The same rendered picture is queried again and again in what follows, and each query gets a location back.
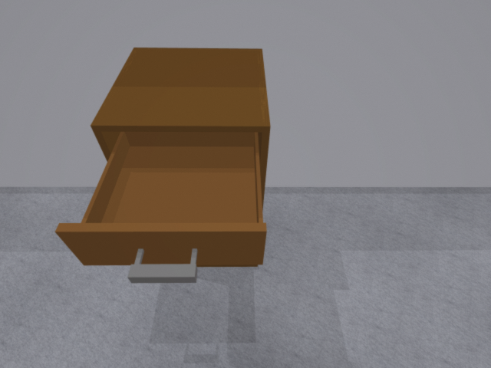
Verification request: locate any handle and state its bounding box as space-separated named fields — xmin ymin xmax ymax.
xmin=127 ymin=248 xmax=198 ymax=283

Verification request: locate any drawer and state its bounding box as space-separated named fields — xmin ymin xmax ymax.
xmin=55 ymin=132 xmax=267 ymax=265

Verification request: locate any cabinet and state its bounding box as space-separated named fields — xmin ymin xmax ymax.
xmin=91 ymin=48 xmax=270 ymax=267

